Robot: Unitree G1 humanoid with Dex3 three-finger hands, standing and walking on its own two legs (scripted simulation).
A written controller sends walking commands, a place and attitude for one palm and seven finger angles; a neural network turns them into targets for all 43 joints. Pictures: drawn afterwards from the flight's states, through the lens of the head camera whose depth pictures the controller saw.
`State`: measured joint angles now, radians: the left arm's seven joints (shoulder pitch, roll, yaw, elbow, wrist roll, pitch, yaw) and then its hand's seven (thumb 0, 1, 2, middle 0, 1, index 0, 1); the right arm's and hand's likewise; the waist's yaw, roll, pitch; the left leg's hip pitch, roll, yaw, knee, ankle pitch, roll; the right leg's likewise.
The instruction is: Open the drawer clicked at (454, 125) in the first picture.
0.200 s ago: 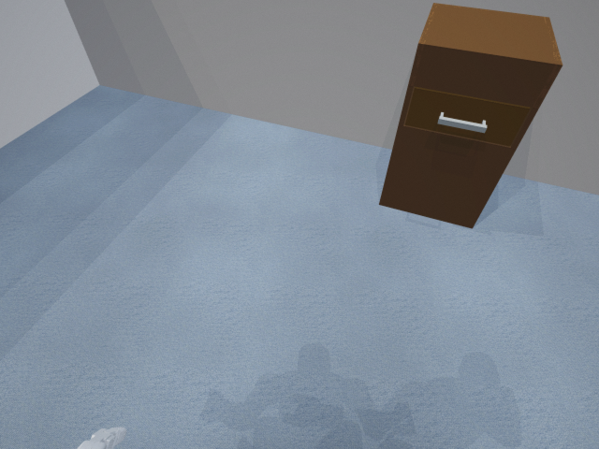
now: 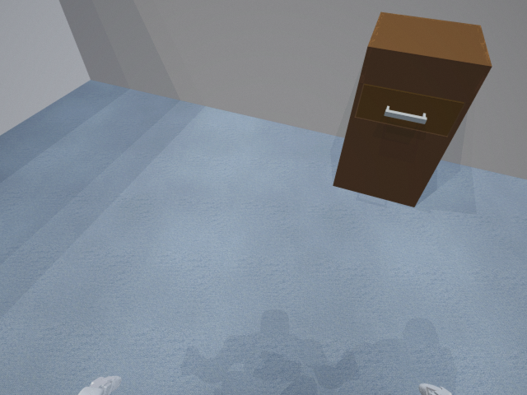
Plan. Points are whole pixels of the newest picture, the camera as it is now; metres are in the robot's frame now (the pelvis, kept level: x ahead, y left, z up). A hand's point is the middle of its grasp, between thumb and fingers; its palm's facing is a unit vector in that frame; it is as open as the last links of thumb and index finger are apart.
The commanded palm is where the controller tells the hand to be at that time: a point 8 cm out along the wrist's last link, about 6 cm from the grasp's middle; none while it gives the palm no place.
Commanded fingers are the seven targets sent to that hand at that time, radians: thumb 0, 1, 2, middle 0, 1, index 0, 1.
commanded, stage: stand and wait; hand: left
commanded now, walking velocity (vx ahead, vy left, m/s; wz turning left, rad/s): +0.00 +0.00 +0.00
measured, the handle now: (405, 114) +1.24 -0.52 -0.24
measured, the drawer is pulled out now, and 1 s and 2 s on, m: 0.00 0.00 0.00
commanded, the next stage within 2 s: look at it before walking up in 0.62 s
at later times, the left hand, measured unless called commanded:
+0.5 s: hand out of the picture +0.05 +0.25 -0.15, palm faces -0.03 -0.94 -0.34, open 7.4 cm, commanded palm none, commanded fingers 0.00 0.90 0.90 -0.20 -0.30 -0.20 -0.30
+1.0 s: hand out of the picture +0.05 +0.24 -0.15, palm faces -0.04 -0.94 -0.33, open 7.4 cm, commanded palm none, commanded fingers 0.00 0.90 0.90 -0.20 -0.30 -0.20 -0.30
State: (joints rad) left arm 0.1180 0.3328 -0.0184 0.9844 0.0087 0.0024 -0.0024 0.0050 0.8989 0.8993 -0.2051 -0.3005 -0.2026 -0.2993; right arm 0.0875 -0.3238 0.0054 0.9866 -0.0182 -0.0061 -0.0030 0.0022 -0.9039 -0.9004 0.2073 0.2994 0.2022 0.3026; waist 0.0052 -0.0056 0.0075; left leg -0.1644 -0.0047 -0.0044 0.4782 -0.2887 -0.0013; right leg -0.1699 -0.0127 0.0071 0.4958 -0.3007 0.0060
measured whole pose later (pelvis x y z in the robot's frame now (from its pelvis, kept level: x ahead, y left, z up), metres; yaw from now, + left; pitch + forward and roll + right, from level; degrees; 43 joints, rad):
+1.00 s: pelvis -0.02 -0.01 +0.01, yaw -1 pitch -2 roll +0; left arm 0.13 0.34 -0.01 1.09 0.01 -0.01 -0.01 0.00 0.90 0.90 -0.20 -0.30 -0.20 -0.30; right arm 0.12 -0.34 0.00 1.12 -0.01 -0.01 0.00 0.00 -0.90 -0.90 0.21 0.30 0.20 0.30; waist 0.00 0.00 0.03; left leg -0.14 0.01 0.00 0.38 -0.20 -0.01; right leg -0.15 0.00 0.01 0.39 -0.21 0.00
